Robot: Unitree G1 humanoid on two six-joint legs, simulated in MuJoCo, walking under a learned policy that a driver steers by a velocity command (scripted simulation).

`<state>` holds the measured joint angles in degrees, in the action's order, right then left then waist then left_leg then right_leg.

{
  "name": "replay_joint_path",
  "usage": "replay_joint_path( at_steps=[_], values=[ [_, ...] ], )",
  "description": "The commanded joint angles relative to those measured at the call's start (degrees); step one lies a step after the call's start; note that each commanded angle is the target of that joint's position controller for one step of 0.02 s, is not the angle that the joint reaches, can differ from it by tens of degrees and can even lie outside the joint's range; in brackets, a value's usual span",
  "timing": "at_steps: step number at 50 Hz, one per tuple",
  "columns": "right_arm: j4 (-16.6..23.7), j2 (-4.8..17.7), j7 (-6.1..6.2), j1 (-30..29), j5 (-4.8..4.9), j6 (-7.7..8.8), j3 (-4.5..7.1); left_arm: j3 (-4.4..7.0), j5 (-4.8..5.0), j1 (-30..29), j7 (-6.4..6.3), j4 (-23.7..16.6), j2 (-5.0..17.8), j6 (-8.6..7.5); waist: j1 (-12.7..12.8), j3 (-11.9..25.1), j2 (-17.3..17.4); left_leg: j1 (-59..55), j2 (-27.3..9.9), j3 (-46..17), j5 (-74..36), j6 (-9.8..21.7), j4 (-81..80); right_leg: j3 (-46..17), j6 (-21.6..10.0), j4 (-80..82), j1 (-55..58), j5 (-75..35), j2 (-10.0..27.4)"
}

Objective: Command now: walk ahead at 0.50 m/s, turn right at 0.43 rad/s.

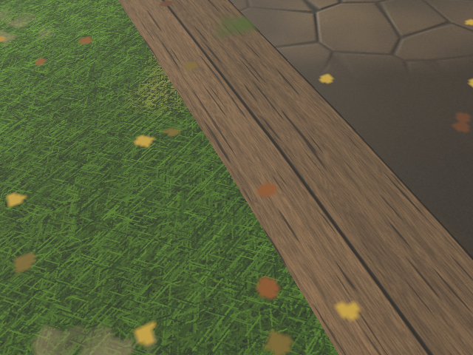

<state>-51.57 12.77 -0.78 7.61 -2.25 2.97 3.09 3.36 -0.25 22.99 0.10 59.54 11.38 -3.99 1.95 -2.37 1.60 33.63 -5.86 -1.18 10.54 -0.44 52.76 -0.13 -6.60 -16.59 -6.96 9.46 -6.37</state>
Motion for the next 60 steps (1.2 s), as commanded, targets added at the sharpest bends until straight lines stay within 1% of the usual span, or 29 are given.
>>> replay_joint_path(
  at_steps=[1, 5, 8, 10, 12, 13, 14, 15, 16, 17, 18, 19, 21, 24, 30, 34, 35, 37, 39, 40, 41, 42, 43, 44, 45, 47, 48, 52, 60],
  values=[
    [4.4, 2.9, -0.11, -3.7, 0.33, -0.25, 0.29, 1.37, -0.02, 0.9, -0.07, -3.7, 7.7, -0.79, -0.4, -2.2, -4.7, 2.6, 0.8, 1.5, -6.5, -1.8, -6.8, -14.6, -7.6, 8.7, -2.4, -8.2, 14.4],
    [7.7, 3.2, -0.29, -10.9, 0.78, -0.06, -0.11, 1.66, -0.3, 4.9, -0.22, -3.8, 8.4, -0.52, 2.4, -1.4, -5.2, 3.4, 2.4, 1.1, -9.6, -1.9, -13.3, -15.7, -7.0, 5.6, 3.0, -12.9, 14.3],
    [10.1, 3.9, -0.38, -14.2, 1.18, 0.52, -0.34, 2.05, -0.82, 5.7, -0.69, -4.5, 9.2, -0.18, 3.1, -1.3, -6.1, 2.0, 3.6, 0.5, -7.5, -1.4, -17.4, -17.4, -6.4, 1.9, 6.1, -17.7, 15.1],
    [10.3, 5.1, -0.24, -11.6, 1.37, 1.15, -0.07, 2.55, -0.98, 3.5, -1.09, -5.6, 10.4, -0.06, 1.0, -0.6, -6.7, -4.3, 4.4, -0.1, -4.7, -0.3, -21.4, -18.6, -4.7, -1.1, 5.3, -20.0, 15.3],
    [7.8, 7.0, 0.48, -1.7, 1.38, 2.07, 0.8, 3.06, -0.76, 0.4, -0.84, -6.8, 11.8, -0.23, -3.7, 3.1, -5.6, -19.5, 6.8, 1.3, -2.5, 1.4, -26.6, -17.9, -2.4, -9.9, 1.4, -25.6, 13.0],
    [6.0, 9.7, 1.22, 6.2, 0.51, 2.97, 1.78, 2.81, -0.34, 0.0, -0.34, -7.4, 10.4, -0.65, -6.9, 8.5, -1.5, -31.5, 2.8, -2.3, -1.5, 3.3, -28.5, -15.0, -1.1, -21.9, -3.3, -22.1, 8.7],
    [6.2, 14.9, 2.12, 14.7, -1.05, 3.17, 2.86, 1.78, 1.16, 1.5, -0.21, -10.0, 6.0, -0.95, -8.9, 18.3, 6.9, -46.4, -12.7, -18.7, 9.6, 6.5, -30.5, -8.9, 0.6, -39.1, -14.1, -3.5, 3.6],
    [6.2, 17.7, 1.8, 12.6, -1.07, 2.13, 3.53, 1.6, 1.57, 6.7, -0.28, -11.2, 4.9, -0.55, -4.6, 20.1, 17.9, -49.8, -20.9, -40.6, 11.5, 11.3, -37.9, -4.7, 1.1, -48.9, -27.3, 23.7, -1.0],
    [7.2, 11.5, 1.61, 8.2, -0.39, 1.47, 2.46, 2.06, -0.16, 5.4, -0.62, -9.3, 8.3, 0.54, -2.9, 12.4, 7.7, -42.2, -18.8, -36.7, 18.4, 11.2, -37.9, -5.9, 0.5, -54.3, -30.3, 18.6, 4.4],
    [7.9, 6.9, 1.4, 4.6, 0.21, 1.47, 1.28, 2.06, -0.83, 1.5, 0.07, -9.5, 8.0, 0.78, -2.7, 5.8, 1.4, -34.5, -15.4, -27.2, 16.0, 10.0, -39.0, -5.5, 0.8, -53.3, -29.7, 13.2, 6.4],
    [7.7, 5.4, 1.3, 3.3, 0.2, 1.62, 0.78, 1.91, -0.96, -0.6, 0.63, -10.0, 6.8, 0.99, -2.1, 3.1, 1.2, -30.0, -12.7, -19.5, 8.8, 8.7, -40.5, -5.0, 1.3, -51.1, -28.2, 10.1, 8.1],
    [7.0, 4.9, 1.48, 4.1, 0.34, 1.91, 0.54, 2.0, -1.64, -1.7, 1.14, -10.5, 6.6, 1.57, -1.7, 2.0, 3.3, -27.8, -10.9, -14.4, 3.0, 7.9, -41.3, -4.5, 1.9, -49.8, -27.3, 9.0, 9.1],
    [5.7, 5.0, 1.36, 6.3, 0.9, 2.92, 0.55, 1.83, -1.88, -2.5, 2.01, -11.2, 6.0, 2.86, -1.1, 2.2, 4.8, -26.7, -9.3, -8.3, -6.8, 7.6, -41.9, -3.4, 2.8, -49.9, -26.7, 7.0, 9.5],
    [4.4, 5.9, 1.09, 9.2, 1.47, 3.89, 0.9, 1.52, -1.84, -7.4, 2.83, -13.5, 5.7, 3.69, -1.1, 2.1, 3.7, -28.8, -9.5, -2.5, -14.4, 8.4, -42.9, -2.8, 3.5, -49.0, -31.6, 2.6, 10.4],
    [2.7, 6.5, 1.1, 12.7, 1.18, 3.59, 0.99, 0.07, -1.61, -19.3, 4.2, -18.1, 4.4, 3.48, -3.0, -1.2, 3.2, -29.8, -7.7, 7.4, -18.2, 7.9, -44.2, 1.2, 4.1, -32.5, -32.2, -8.3, 10.4],
    [1.2, 8.4, 1.67, 16.2, 1.18, 2.92, 1.46, -0.52, -1.89, -25.5, 4.74, -20.9, 4.6, 3.34, -4.6, -2.9, 3.0, -34.8, -9.7, 10.8, -22.4, 7.4, -43.0, 5.2, 1.9, -23.0, -29.6, -6.2, 9.7],
    [0.7, 8.7, 1.83, 17.0, 1.13, 2.52, 1.53, -0.48, -2.04, -26.1, 4.68, -21.3, 4.9, 3.34, -4.7, -2.9, 3.0, -36.6, -10.1, 11.8, -25.7, 7.1, -41.5, 6.1, 1.1, -21.5, -28.8, -4.1, 9.0],
    [0.1, 10.2, 2.16, 17.5, 1.07, 1.67, 1.79, -0.16, -2.34, -24.9, 4.25, -21.3, 5.5, 3.4, -3.7, -1.4, 4.1, -39.1, -10.3, 14.2, -41.5, 6.4, -35.1, 8.5, -1.0, -19.3, -24.0, 1.7, 5.9],
    [-0.1, 11.9, 2.31, 17.7, 1.14, 0.55, 2.11, 0.88, -2.52, -16.5, 3.49, -19.2, 7.3, 2.97, -0.1, 4.1, 4.6, -39.4, -10.3, 15.7, -52.8, 6.1, -20.3, 9.6, -3.7, -16.6, -13.6, 6.2, 1.5],
    [0.5, 12.0, 2.23, 17.0, 1.35, 0.11, 2.03, 1.96, -3.01, -7.0, 2.72, -16.1, 9.0, 2.44, 4.2, 9.4, 2.2, -33.3, -9.3, 16.9, -46.1, 4.7, -7.0, 7.9, -5.7, -12.1, -0.6, 4.0, 0.5],
    [3.2, 8.8, 1.76, 17.8, 1.89, 0.27, 1.2, 3.77, -3.64, -0.2, 1.73, -15.0, 14.8, 2.4, 6.0, 16.2, -5.6, -15.8, -6.5, 17.0, -21.5, 2.3, 11.6, -10.0, -10.0, -10.0, 16.9, 13.0, 13.2],
    [7.6, 6.7, 0.83, 15.6, 1.63, 0.84, 1.08, 4.79, -1.61, -2.7, 1.32, -16.6, 19.7, 2.95, 2.7, 19.5, -14.8, 4.5, 5.5, 10.2, 20.9, -0.8, 29.0, -40.5, -16.6, -2.1, 26.4, 8.9, 26.6],
    [9.2, 10.0, 0.62, 8.4, 1.05, 1.33, 1.61, 4.61, -0.87, -1.0, 0.76, -16.4, 18.5, 3.69, 5.4, 15.5, -5.5, 10.5, 3.3, 1.4, 16.5, -0.5, 30.1, -36.2, -16.0, -0.1, 23.9, 0.6, 25.4],
    [9.7, 8.2, 0.43, 7.1, 1.76, 1.97, 0.95, 3.93, -0.48, -3.5, 0.24, -15.4, 15.9, 3.57, 3.2, 8.8, -3.7, 10.9, 0.7, 0.7, 11.3, 0.1, 26.5, -27.9, -14.7, -0.1, 17.2, -5.4, 24.0],
    [8.6, 7.8, 0.55, 8.7, 1.68, 2.18, 0.81, 3.14, -0.22, -6.1, 0.09, -15.3, 13.0, 3.12, 0.2, 4.3, -1.0, 6.9, -1.2, 0.5, 9.1, 0.2, 20.0, -22.3, -12.1, 0.9, 9.1, -12.3, 20.8],
    [7.9, 7.4, 0.42, 11.2, -0.31, 0.29, 0.79, 2.2, 0.13, -9.8, -0.15, -15.9, 10.6, 2.14, -3.6, 3.1, -1.6, 0.2, -2.3, -0.1, 8.7, -0.9, 14.6, -16.5, -10.0, 2.4, 1.0, -17.2, 15.8],
    [7.9, 7.2, 0.18, 11.7, -0.71, -0.66, 0.83, 2.04, 0.29, -9.4, 0.02, -16.0, 10.5, 1.51, -4.1, 3.6, -2.1, -1.1, -2.0, 0.3, 8.5, -1.4, 13.3, -15.8, -10.2, 2.8, -0.4, -19.0, 14.9],
    [10.6, 6.5, -0.23, 5.0, -0.52, -1.96, 0.65, 2.49, 0.18, -4.6, 0.41, -14.8, 12.5, 0.63, -2.6, 1.2, -2.9, 2.9, -1.4, 1.3, 1.3, -3.0, 5.2, -15.5, -9.5, 5.6, -2.4, -15.4, 12.8],
    [16.2, 6.5, -0.79, -10.6, 0.15, -1.23, -0.29, 2.51, -0.15, 4.7, -0.26, -13.1, 13.1, 0.73, 3.2, -0.5, -4.7, 8.1, 2.4, 0.7, -8.5, -2.3, -11.8, -19.2, -7.4, 1.8, 7.5, -20.7, 12.8]
  ],
)
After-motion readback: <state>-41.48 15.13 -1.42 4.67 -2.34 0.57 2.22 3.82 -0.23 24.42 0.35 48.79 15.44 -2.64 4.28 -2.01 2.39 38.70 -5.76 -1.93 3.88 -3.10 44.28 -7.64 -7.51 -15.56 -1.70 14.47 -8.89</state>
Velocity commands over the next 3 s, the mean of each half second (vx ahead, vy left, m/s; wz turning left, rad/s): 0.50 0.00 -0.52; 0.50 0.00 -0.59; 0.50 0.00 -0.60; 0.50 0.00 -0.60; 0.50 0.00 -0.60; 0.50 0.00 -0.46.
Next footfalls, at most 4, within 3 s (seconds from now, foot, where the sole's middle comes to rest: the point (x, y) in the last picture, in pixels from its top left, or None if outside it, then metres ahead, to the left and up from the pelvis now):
0.26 left None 0.32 0.13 -0.78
0.80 right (319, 353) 0.50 -0.16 -0.78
1.34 left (333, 242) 0.86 -0.23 -0.78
1.88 right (443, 256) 0.81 -0.57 -0.78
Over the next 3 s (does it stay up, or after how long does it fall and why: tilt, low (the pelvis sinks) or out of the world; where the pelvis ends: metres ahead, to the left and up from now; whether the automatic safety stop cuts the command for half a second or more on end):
stays up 0.93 -1.01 -0.06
